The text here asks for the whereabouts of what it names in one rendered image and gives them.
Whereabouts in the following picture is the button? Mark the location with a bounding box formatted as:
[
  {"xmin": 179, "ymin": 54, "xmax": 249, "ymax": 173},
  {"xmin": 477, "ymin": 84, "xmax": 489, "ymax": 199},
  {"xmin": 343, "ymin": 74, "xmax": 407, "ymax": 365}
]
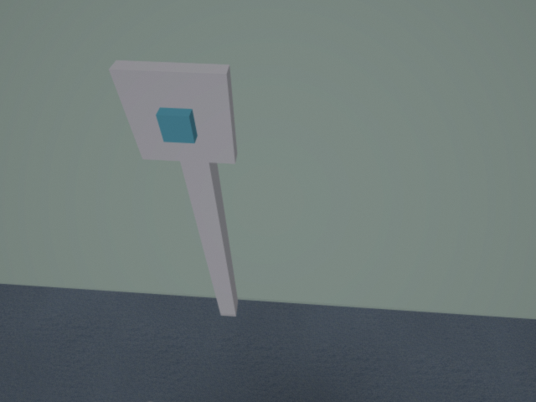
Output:
[{"xmin": 156, "ymin": 107, "xmax": 198, "ymax": 143}]

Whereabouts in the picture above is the panel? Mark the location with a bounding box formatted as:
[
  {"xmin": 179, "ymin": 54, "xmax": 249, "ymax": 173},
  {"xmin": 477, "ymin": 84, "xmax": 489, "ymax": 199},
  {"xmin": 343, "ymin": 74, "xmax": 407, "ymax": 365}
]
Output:
[{"xmin": 109, "ymin": 60, "xmax": 238, "ymax": 317}]

